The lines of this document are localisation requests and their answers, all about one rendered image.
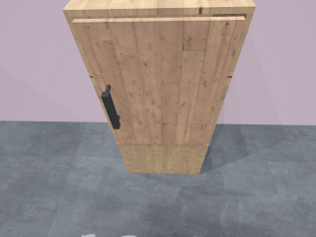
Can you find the handle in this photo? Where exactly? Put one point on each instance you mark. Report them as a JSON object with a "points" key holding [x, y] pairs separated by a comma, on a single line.
{"points": [[110, 107]]}

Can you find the cupboard door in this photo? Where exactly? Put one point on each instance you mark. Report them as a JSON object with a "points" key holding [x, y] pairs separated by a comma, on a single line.
{"points": [[167, 75]]}

